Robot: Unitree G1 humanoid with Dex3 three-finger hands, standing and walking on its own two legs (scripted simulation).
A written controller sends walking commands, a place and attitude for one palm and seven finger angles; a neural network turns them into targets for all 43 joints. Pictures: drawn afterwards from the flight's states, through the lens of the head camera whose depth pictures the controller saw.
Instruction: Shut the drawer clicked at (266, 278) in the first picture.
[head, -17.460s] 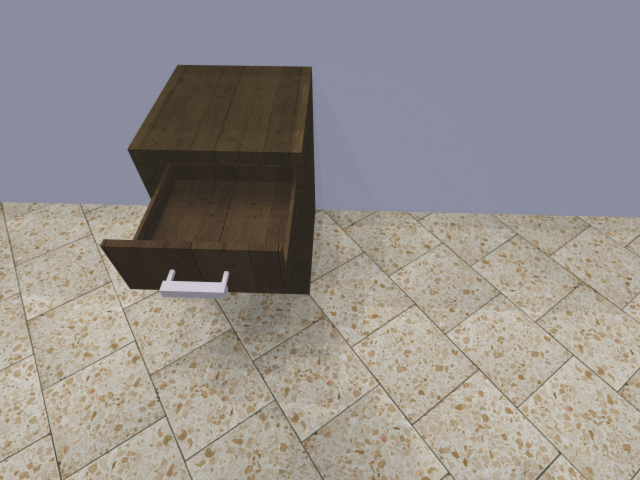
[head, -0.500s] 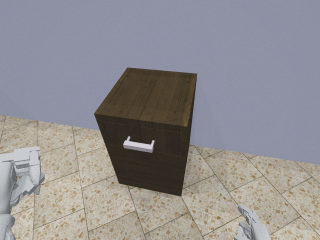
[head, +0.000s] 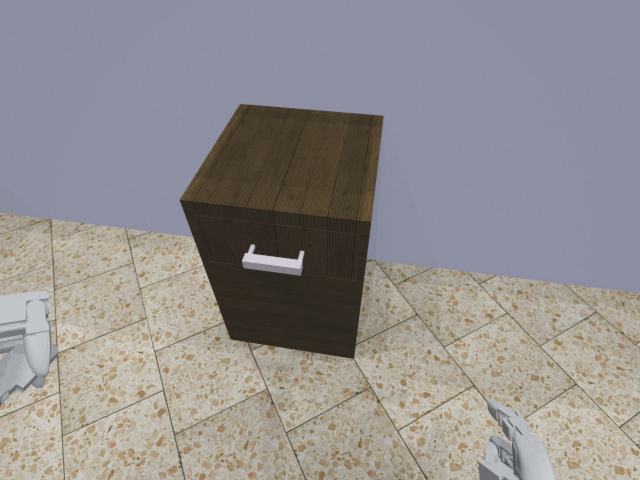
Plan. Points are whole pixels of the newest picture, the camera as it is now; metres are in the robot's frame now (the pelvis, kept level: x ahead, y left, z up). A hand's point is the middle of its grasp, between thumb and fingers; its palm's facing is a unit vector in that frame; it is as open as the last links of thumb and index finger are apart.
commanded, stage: step back with the hand held close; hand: left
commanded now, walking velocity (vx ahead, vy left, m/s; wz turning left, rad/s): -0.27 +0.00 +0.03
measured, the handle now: (274, 257) +0.64 +0.15 -0.24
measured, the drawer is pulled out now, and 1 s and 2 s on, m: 0.00 0.00 0.00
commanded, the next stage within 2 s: stop stepping back and stand still in 1.38 s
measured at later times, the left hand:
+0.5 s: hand (64, 353) +0.19 +0.24 +0.17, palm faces +0.31 -0.80 -0.51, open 3.3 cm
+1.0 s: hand (60, 413) +0.14 +0.22 +0.16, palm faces +0.34 -0.82 -0.46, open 3.3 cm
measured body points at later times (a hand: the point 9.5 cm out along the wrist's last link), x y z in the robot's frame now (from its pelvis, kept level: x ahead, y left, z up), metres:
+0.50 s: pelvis -0.02 +0.00 -0.01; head +0.01 +0.02 +0.44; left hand +0.17 +0.28 +0.19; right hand +0.14 -0.25 -0.08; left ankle -0.01 +0.06 -0.74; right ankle +0.06 -0.11 -0.73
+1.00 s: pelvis -0.06 -0.02 -0.01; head -0.01 +0.01 +0.43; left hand +0.12 +0.26 +0.19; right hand +0.11 -0.26 -0.09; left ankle -0.01 +0.06 -0.73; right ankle +0.03 -0.12 -0.74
